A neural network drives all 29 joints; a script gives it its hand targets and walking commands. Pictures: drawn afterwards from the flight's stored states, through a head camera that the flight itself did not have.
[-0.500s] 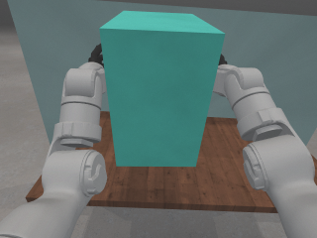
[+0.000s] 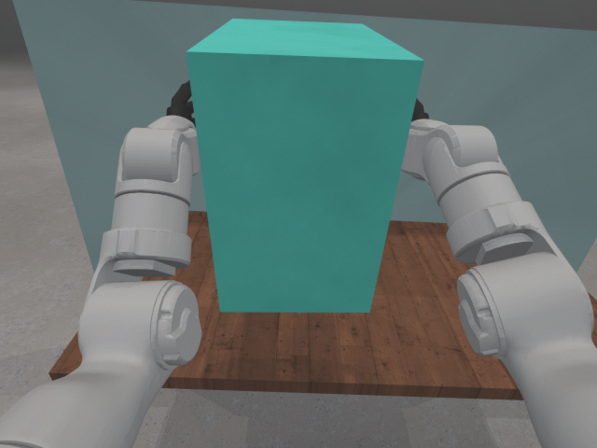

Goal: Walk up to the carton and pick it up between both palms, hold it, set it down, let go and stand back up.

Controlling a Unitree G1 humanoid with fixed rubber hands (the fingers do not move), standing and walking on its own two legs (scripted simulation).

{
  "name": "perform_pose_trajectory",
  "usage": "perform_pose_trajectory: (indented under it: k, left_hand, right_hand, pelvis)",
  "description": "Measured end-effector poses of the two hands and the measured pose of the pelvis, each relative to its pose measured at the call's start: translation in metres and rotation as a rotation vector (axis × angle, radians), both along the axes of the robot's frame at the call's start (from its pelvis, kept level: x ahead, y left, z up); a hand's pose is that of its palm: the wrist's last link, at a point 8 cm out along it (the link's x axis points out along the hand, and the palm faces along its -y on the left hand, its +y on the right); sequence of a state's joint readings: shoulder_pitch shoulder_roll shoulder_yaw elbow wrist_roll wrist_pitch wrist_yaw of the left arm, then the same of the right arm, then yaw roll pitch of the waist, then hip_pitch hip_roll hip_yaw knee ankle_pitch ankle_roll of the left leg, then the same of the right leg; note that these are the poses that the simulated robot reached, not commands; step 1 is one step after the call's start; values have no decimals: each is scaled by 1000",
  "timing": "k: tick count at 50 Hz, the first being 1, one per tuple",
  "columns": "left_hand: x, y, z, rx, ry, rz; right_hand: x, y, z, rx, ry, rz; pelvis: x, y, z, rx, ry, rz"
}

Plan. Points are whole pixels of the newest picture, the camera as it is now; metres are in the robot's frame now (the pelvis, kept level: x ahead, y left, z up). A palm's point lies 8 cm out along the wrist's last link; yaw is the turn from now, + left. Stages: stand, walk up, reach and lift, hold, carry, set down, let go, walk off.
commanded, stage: hold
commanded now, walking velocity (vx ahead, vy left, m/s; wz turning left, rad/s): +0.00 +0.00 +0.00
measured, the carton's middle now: (296, 156) +0.40 +0.00 +0.31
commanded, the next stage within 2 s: none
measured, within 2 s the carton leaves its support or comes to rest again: neither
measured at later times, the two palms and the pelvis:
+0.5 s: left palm (178, 133) +0.37 +0.14 +0.35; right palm (409, 141) +0.36 -0.14 +0.35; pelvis +0.00 +0.00 +0.00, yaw +0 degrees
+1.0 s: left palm (179, 136) +0.37 +0.14 +0.34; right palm (409, 144) +0.36 -0.14 +0.34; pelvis +0.00 +0.00 +0.00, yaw +0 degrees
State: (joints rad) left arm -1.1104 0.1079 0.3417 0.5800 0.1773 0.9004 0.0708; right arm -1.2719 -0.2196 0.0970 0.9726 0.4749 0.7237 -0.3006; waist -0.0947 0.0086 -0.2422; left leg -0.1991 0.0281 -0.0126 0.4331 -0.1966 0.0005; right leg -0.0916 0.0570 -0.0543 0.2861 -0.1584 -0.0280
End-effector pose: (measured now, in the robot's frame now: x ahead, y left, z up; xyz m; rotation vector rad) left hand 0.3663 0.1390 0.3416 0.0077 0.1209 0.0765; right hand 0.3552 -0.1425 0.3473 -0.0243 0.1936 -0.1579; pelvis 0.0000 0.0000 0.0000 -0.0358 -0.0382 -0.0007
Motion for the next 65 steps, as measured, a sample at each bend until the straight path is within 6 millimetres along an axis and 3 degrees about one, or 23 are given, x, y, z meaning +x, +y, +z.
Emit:
perform_pose_trajectory:
  k: [16, 51, 65]
  left_hand:
    - [-1, 2, 7, -4, -2, 7]
    - [1, 2, -1, 0, 0, 9]
    - [-1, 0, 4, -4, -5, 5]
  right_hand:
    - [0, 2, 4, 3, -1, 5]
    - [2, 2, -4, -6, 4, 10]
    - [-1, 0, 3, 1, 0, 3]
  pelvis:
    - [0, 0, 0, 1, 0, 1]
    - [2, 0, 0, -1, -2, 1]
    - [1, 0, 0, 0, -2, -1]
